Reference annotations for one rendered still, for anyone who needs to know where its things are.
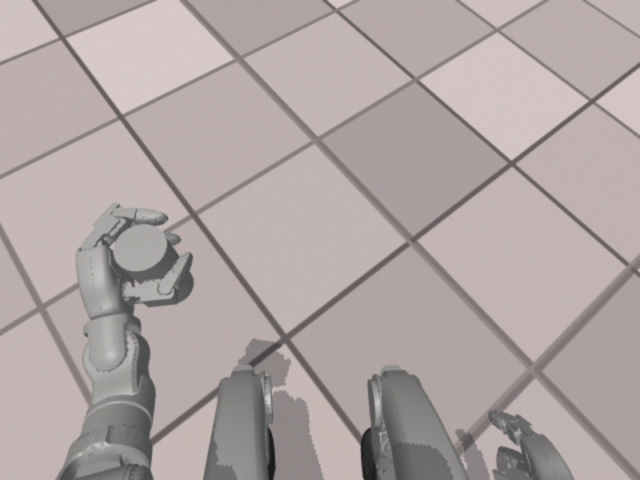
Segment left robot hand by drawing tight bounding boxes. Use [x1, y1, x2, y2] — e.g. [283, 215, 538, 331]
[76, 202, 193, 320]

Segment left robot arm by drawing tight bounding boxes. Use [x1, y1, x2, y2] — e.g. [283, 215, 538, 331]
[55, 312, 156, 480]

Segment right robot foot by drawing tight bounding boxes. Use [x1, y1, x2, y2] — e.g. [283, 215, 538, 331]
[361, 428, 377, 480]

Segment right robot hand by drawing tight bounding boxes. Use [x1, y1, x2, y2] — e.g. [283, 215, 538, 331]
[488, 410, 574, 480]

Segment can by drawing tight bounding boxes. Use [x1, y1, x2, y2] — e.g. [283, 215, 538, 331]
[113, 224, 194, 303]

